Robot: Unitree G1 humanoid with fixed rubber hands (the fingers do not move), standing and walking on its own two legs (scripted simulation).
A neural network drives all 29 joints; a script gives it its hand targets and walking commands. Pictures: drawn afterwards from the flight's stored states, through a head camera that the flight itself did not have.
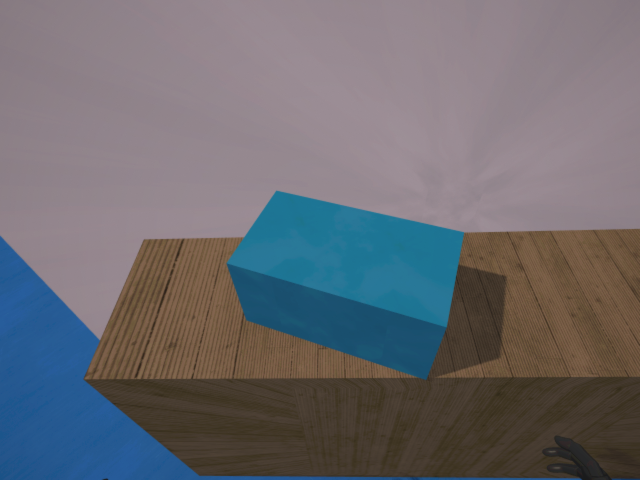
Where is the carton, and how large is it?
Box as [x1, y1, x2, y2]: [226, 191, 463, 379]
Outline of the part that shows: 276,191 226,263 246,319 425,379 446,327 463,232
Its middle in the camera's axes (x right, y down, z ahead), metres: +0.05 +0.06 +0.62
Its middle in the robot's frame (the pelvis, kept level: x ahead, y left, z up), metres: +0.42 -0.01 -0.02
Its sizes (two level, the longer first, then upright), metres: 0.308 0.168 0.156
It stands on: a pedestal, 0.67 m high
